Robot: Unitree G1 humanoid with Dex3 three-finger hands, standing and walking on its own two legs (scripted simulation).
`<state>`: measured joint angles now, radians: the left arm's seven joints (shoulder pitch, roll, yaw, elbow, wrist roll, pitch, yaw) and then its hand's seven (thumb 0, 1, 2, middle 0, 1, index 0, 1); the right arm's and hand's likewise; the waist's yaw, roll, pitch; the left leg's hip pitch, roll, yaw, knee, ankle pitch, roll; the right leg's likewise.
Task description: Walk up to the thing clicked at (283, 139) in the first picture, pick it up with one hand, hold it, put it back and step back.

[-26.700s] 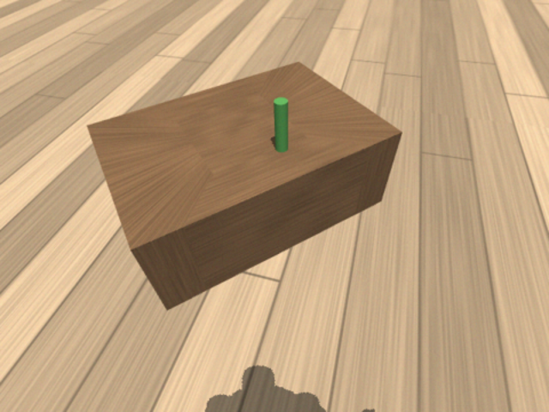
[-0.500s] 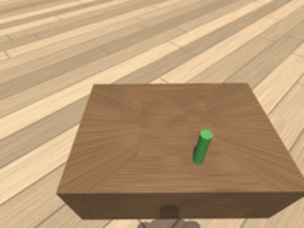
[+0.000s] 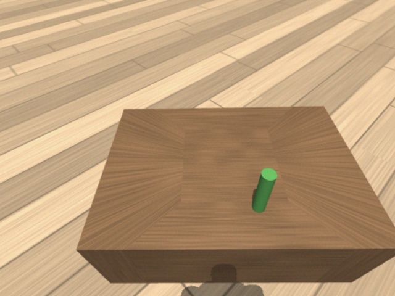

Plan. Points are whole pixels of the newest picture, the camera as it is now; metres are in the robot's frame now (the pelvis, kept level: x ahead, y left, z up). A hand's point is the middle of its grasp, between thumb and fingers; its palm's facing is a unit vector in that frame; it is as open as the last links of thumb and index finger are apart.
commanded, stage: stand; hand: right
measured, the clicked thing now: (263, 192) +0.51 -0.20 -0.26
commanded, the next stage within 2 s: step back in 1.34 s
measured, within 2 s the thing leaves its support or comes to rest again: neither
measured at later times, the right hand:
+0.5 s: hand out of the picture +0.08 -0.25 -0.16, palm faces -0.03 +0.94 -0.35, open 7.4 cm
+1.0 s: hand out of the picture +0.08 -0.25 -0.16, palm faces -0.03 +0.94 -0.35, open 7.4 cm
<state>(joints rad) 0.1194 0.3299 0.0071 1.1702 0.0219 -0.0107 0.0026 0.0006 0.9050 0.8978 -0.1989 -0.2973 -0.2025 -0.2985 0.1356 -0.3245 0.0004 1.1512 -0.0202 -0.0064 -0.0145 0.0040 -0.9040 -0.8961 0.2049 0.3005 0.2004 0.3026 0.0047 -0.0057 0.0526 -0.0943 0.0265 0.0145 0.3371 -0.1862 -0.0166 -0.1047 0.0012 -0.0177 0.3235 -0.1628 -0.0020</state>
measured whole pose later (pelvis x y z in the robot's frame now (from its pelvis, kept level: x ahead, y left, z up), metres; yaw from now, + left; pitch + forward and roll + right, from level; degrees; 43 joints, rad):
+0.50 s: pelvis +0.01 +0.00 +0.00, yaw +0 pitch -3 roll +0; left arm 0.11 0.33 0.01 1.16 0.02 -0.01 0.00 0.00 0.90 0.90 -0.20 -0.30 -0.20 -0.30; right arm 0.12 -0.33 0.00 1.16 -0.02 -0.01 -0.01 0.00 -0.90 -0.90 0.20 0.30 0.20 0.30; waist 0.00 -0.01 0.05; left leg -0.08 0.02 0.02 0.31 -0.19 -0.01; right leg -0.09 0.00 -0.02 0.31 -0.17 0.00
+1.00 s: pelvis +0.01 +0.00 +0.00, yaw +0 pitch -3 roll +0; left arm 0.11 0.34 0.00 1.15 0.02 -0.01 0.00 0.00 0.90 0.90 -0.20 -0.30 -0.20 -0.30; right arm 0.12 -0.34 0.00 1.15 -0.01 -0.01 -0.01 0.00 -0.90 -0.90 0.20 0.30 0.20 0.30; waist 0.00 -0.01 0.05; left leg -0.07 0.02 0.01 0.30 -0.19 -0.01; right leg -0.09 -0.01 -0.02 0.30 -0.17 0.01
